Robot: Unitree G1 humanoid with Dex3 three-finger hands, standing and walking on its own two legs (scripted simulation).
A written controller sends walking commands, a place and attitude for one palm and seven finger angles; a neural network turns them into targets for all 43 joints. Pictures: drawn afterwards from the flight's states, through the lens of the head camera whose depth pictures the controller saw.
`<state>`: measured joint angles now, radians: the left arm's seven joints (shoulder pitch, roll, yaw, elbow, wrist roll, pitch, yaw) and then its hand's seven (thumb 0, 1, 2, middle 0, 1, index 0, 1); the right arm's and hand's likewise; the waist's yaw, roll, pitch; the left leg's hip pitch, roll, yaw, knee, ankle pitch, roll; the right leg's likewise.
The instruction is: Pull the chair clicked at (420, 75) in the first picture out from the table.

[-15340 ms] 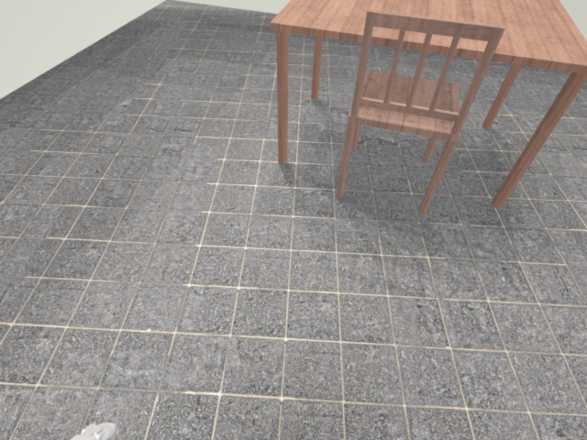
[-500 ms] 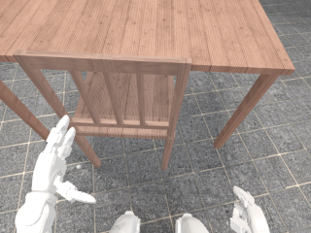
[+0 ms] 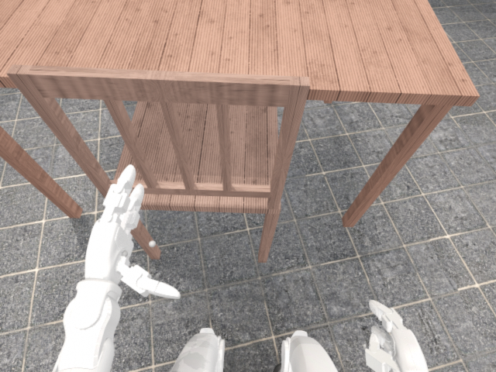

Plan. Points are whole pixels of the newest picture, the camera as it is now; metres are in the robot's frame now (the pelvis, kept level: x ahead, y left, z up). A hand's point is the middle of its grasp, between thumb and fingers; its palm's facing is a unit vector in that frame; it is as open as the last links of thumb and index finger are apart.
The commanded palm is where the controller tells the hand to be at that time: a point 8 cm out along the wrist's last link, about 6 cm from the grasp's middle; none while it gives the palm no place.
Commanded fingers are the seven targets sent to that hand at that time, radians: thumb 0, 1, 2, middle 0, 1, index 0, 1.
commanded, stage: aim the fingers beside a spindle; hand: left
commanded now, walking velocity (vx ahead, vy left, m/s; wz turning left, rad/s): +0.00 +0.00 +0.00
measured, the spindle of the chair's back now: (180, 150) +0.50 +0.15 +0.00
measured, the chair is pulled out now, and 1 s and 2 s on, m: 0.00 0.00 0.00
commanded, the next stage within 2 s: push the fingers through the gap in 1.12 s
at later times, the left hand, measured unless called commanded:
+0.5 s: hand (179, 223) +0.35 +0.13 +0.00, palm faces -0.03 -1.00 -0.02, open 16.9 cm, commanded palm +0.33 +0.18 +0.01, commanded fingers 0.00 -0.50 0.30 -0.06 -0.08 -0.06 -0.08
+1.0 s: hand (185, 221) +0.35 +0.12 +0.00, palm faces -0.03 -1.00 -0.03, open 16.9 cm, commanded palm +0.33 +0.18 +0.00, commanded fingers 0.00 -0.50 0.30 -0.06 -0.08 -0.06 -0.08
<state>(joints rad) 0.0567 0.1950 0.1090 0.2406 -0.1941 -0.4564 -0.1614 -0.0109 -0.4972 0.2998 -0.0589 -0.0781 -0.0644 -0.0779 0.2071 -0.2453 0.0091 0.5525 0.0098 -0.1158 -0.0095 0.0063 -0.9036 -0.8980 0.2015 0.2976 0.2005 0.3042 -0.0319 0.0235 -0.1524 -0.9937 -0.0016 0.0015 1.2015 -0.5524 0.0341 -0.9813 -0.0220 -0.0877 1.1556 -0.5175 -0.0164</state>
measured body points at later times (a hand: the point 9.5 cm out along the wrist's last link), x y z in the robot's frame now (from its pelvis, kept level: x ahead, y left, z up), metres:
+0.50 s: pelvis +0.00 +0.00 -0.01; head +0.11 +0.01 +0.42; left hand +0.34 +0.18 +0.01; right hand +0.14 -0.25 -0.12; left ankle +0.01 +0.10 -0.64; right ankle +0.02 -0.11 -0.64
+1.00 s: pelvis +0.00 +0.00 -0.01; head +0.12 +0.00 +0.42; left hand +0.35 +0.17 +0.01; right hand +0.14 -0.25 -0.13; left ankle +0.01 +0.10 -0.64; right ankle +0.02 -0.11 -0.64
